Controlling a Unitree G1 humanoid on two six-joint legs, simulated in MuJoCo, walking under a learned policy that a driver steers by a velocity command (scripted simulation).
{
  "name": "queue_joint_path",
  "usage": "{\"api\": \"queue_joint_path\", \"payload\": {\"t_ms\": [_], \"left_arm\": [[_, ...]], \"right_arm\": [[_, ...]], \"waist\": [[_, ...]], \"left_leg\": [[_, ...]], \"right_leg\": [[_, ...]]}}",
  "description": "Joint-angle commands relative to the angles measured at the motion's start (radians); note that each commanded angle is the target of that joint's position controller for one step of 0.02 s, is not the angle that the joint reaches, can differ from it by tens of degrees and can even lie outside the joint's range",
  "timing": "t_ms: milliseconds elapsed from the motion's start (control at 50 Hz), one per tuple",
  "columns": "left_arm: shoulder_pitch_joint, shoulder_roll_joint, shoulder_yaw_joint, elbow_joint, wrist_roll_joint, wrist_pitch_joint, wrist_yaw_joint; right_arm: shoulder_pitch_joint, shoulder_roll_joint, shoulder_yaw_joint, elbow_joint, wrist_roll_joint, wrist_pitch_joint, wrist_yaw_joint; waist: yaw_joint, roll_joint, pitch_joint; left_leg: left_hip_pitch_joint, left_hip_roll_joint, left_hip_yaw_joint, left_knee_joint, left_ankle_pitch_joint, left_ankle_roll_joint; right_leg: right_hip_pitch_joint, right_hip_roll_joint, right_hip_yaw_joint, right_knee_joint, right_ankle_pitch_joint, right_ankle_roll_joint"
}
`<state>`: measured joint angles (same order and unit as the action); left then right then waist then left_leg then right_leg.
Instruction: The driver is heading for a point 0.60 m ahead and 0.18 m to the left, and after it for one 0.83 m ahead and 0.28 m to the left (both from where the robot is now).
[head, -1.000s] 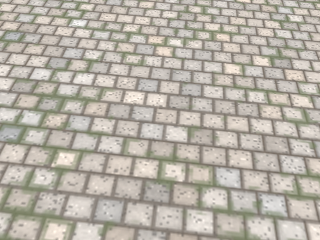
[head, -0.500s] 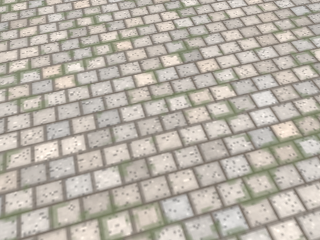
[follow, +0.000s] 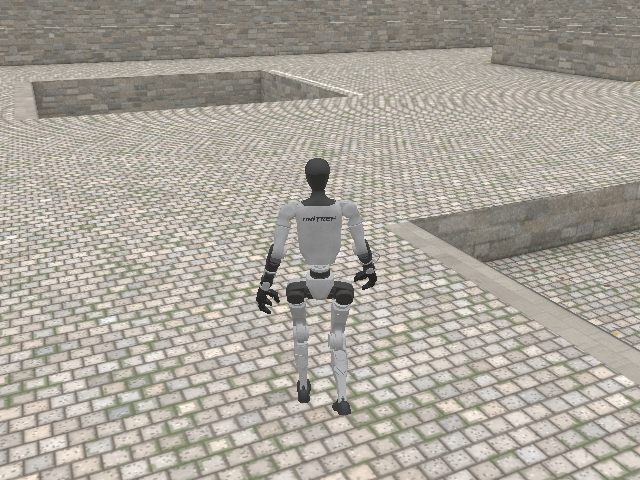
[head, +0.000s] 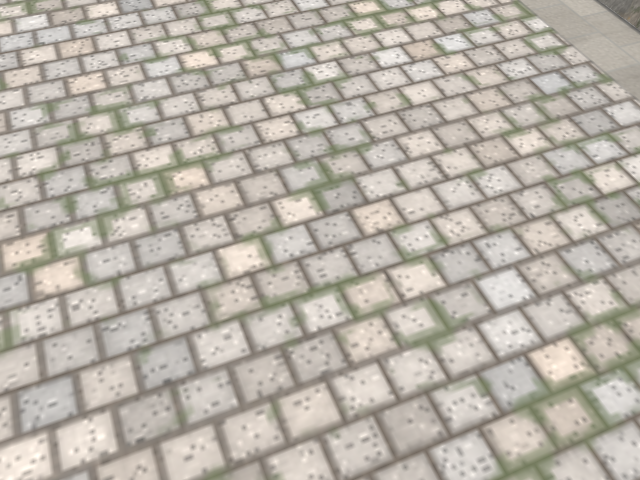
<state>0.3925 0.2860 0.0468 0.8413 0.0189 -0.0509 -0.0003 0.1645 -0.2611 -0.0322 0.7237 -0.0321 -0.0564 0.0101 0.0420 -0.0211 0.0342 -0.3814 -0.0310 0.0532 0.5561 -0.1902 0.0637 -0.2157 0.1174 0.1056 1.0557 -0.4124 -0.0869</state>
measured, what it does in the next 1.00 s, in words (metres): walks ahead, turning left: right foot, then left foot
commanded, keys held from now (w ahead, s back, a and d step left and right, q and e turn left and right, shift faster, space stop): w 0.34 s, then w+q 0.56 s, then q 0.10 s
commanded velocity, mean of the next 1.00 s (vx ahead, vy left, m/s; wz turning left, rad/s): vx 0.49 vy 0.00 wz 0.23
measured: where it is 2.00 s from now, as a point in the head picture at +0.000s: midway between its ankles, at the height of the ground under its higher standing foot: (332, 399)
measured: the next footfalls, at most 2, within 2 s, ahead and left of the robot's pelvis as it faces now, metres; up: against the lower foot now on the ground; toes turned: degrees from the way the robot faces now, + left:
right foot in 0.42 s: +0.38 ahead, -0.11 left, +0.00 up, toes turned -2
left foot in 0.98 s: +0.63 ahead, +0.11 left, +0.00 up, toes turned +22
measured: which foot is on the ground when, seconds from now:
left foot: down 0.00-0.42, up 0.44-0.96, down 0.98-1.00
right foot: up 0.00-0.40, down 0.42-0.96, up 0.98-1.00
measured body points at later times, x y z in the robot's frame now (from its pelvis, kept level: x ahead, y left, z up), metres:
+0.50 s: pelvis +0.26 -0.03 +0.00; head +0.29 -0.05 +0.45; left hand +0.45 +0.21 -0.09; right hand +0.24 -0.29 -0.15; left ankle +0.10 +0.08 -0.67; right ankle +0.34 -0.11 -0.73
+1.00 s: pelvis +0.51 +0.01 -0.01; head +0.55 +0.03 +0.44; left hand +0.41 +0.25 -0.16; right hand +0.77 -0.15 -0.12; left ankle +0.59 +0.09 -0.73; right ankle +0.35 -0.11 -0.69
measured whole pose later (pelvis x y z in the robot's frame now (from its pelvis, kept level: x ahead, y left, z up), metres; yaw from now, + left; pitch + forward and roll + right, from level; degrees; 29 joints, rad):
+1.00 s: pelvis +0.51 +0.01 -0.01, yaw +18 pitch +1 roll -1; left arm 0.39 0.22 0.04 0.96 0.01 -0.05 0.03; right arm 0.05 -0.23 -0.05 0.78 -0.05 -0.03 0.04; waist 0.04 0.01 0.07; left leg -0.46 -0.04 0.12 0.60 -0.15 0.16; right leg -0.02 -0.07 -0.28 0.74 -0.52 0.01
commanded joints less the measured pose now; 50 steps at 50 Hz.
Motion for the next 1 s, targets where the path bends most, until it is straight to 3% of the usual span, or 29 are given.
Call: {"api": "queue_joint_path", "payload": {"t_ms": [20,60,100,160,220,300,360,400,420,440,460,480,500,520,560,640,760,840,900,940,960,980,1000], "left_arm": [[-0.034,0.087,0.014,-0.076,0.012,-0.008,-0.013],[-0.016,0.069,0.008,-0.064,0.022,0.008,-0.023],[-0.041,0.056,0.003,-0.067,0.026,0.015,-0.030],[-0.174,0.040,-0.009,-0.104,0.026,0.017,-0.036],[-0.298,0.012,-0.026,-0.136,0.019,0.011,-0.042],[-0.398,0.016,-0.032,-0.157,0.011,0.006,-0.039],[-0.405,0.036,-0.025,-0.162,0.014,0.000,-0.030],[-0.253,0.057,-0.010,-0.114,0.021,-0.014,-0.018],[-0.094,0.093,0.007,-0.061,0.034,-0.028,-0.007],[0.063,0.184,0.031,-0.045,0.058,-0.035,0.010],[0.065,0.243,0.048,-0.041,0.044,-0.020,0.008],[-0.005,0.158,0.032,-0.048,0.015,-0.012,0.004],[-0.089,0.097,0.015,-0.056,0.008,-0.016,0.002],[-0.130,0.059,0.007,-0.055,0.009,-0.023,0.000],[-0.141,0.031,0.000,-0.038,0.004,-0.039,0.007],[-0.093,0.050,0.011,-0.005,-0.007,-0.066,0.010],[-0.029,0.043,0.010,0.041,-0.002,-0.062,0.014],[0.040,0.064,0.016,0.078,0.000,-0.052,0.023],[0.041,0.089,0.021,0.091,0.005,-0.037,0.033],[0.018,0.118,0.030,0.090,0.005,-0.019,0.040],[0.009,0.127,0.033,0.084,-0.001,-0.011,0.040],[-0.012,0.119,0.031,0.064,-0.013,-0.013,0.036],[0.072,-0.012,0.005,-0.003,-0.029,-0.017,0.018]], "right_arm": [[0.125,-0.097,-0.033,0.006,0.008,-0.009,-0.001],[0.145,-0.089,-0.028,0.035,0.015,-0.025,0.000],[0.180,-0.099,-0.031,0.063,0.024,-0.039,0.005],[0.219,-0.102,-0.032,0.096,0.028,-0.039,0.005],[0.252,-0.100,-0.030,0.125,0.029,-0.036,0.008],[0.309,-0.121,-0.034,0.162,0.024,-0.033,0.004],[0.314,-0.130,-0.035,0.183,0.019,-0.026,-0.005],[0.288,-0.145,-0.037,0.190,0.020,-0.019,-0.010],[0.283,-0.132,-0.032,0.187,0.025,-0.018,-0.009],[0.285,-0.070,-0.013,0.140,0.041,-0.023,-0.005],[0.393,-0.019,-0.007,0.137,0.052,-0.015,-0.010],[0.318,-0.123,-0.035,0.158,0.025,0.000,-0.019],[0.265,-0.103,-0.036,0.147,0.026,-0.002,-0.010],[0.244,-0.077,-0.031,0.150,0.027,0.001,-0.005],[0.256,-0.059,-0.033,0.163,0.006,0.026,0.010],[0.171,-0.032,-0.036,0.134,0.004,0.051,0.030],[-0.033,-0.008,-0.022,0.063,0.004,0.049,0.046],[-0.152,-0.005,-0.010,0.013,-0.002,0.046,0.057],[-0.144,-0.021,-0.016,0.002,-0.006,0.046,0.053],[-0.010,-0.040,-0.029,0.039,-0.013,0.039,0.041],[0.115,-0.062,-0.043,0.077,-0.021,0.026,0.031],[0.249,-0.123,-0.068,0.113,-0.035,0.014,0.017],[0.209,-0.272,-0.104,0.094,-0.030,0.020,0.006]], "waist": [[-0.049,0.067,-0.021],[-0.029,0.112,-0.030],[-0.023,0.109,-0.026],[-0.044,0.101,0.014],[-0.071,0.101,0.028],[-0.099,0.101,0.034],[-0.084,0.097,0.042],[-0.005,0.080,-0.028],[0.058,0.040,-0.125],[0.106,-0.090,-0.268],[0.052,-0.248,-0.348],[0.041,-0.073,-0.221],[0.009,-0.050,-0.095],[-0.012,-0.046,-0.043],[-0.049,-0.074,-0.010],[-0.062,-0.047,0.007],[-0.031,-0.040,0.058],[0.003,-0.038,0.077],[-0.020,-0.055,0.051],[-0.078,-0.071,-0.019],[-0.127,-0.058,-0.093],[-0.198,0.003,-0.179],[-0.098,0.272,-0.287]], "left_leg": [[0.300,0.296,-0.414,-0.327,0.007,0.140],[0.259,0.252,-0.315,-0.349,0.161,0.127],[0.267,0.242,-0.264,-0.373,0.243,0.141],[0.284,0.222,-0.200,-0.421,0.273,0.146],[0.285,0.184,-0.130,-0.424,0.332,0.125],[0.335,0.213,-0.116,-0.395,0.391,0.113],[0.396,0.253,-0.138,-0.330,0.496,0.103],[0.394,0.229,-0.127,-0.141,0.688,0.080],[0.302,0.180,-0.095,0.047,0.619,0.062],[0.070,0.103,-0.048,0.356,0.269,0.033],[-0.174,-0.034,-0.035,0.609,-0.358,0.019],[-0.231,0.028,-0.118,0.664,-0.294,0.032],[-0.231,0.064,-0.125,0.635,-0.204,0.032],[-0.202,0.093,-0.118,0.596,-0.149,0.026],[-0.148,0.114,-0.107,0.566,-0.105,0.005],[-0.229,0.129,-0.089,0.549,0.002,-0.018],[-0.292,0.121,-0.027,0.296,0.187,-0.032],[-0.267,0.098,0.050,0.139,0.177,0.009],[-0.188,0.041,0.099,0.085,0.057,0.063],[-0.045,-0.038,0.128,0.056,-0.026,0.104],[0.108,-0.067,0.109,-0.017,0.020,0.129],[0.347,0.013,-0.013,-0.095,0.157,0.176],[0.723,0.379,-0.501,-0.025,0.672,0.363]], "right_leg": [[-0.354,-0.114,0.010,0.115,0.086,0.008],[-0.306,-0.128,-0.020,0.072,0.104,0.026],[-0.339,-0.143,-0.047,0.039,0.131,0.041],[-0.429,-0.185,-0.092,-0.078,0.228,0.066],[-0.401,-0.187,-0.136,-0.271,0.333,0.078],[-0.333,-0.162,-0.166,-0.429,0.380,0.060],[-0.283,-0.145,-0.161,-0.487,0.309,0.024],[-0.082,-0.095,-0.170,-0.572,0.264,-0.006],[0.147,-0.125,-0.135,-0.605,0.279,-0.035],[0.417,-0.389,0.160,-0.640,0.152,-0.095],[0.523,-0.588,0.524,-0.754,0.108,-0.185],[0.402,-0.532,0.464,-0.776,0.028,-0.157],[0.268,-0.486,0.315,-0.817,0.066,-0.130],[0.182,-0.439,0.207,-0.857,0.145,-0.098],[0.092,-0.381,0.061,-0.895,0.266,-0.058],[0.102,-0.367,-0.079,-0.933,0.401,-0.057],[0.144,-0.336,-0.238,-0.930,0.525,-0.046],[0.246,-0.370,-0.297,-0.892,0.650,-0.039],[0.328,-0.386,-0.345,-0.771,0.964,-0.025],[0.340,-0.380,-0.366,-0.528,1.248,-0.016],[0.288,-0.369,-0.367,-0.324,1.185,0.000],[0.102,-0.331,-0.373,-0.036,0.869,0.041],[-0.373,-0.127,-0.345,0.376,-0.192,0.111]]}}
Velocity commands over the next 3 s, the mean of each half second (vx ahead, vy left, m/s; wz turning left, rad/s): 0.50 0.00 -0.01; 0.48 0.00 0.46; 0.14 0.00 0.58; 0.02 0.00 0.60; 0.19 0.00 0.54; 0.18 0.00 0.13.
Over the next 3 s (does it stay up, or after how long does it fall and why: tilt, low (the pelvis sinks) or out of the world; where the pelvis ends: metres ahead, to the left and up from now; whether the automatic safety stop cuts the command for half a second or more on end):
stays up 0.75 0.20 0.01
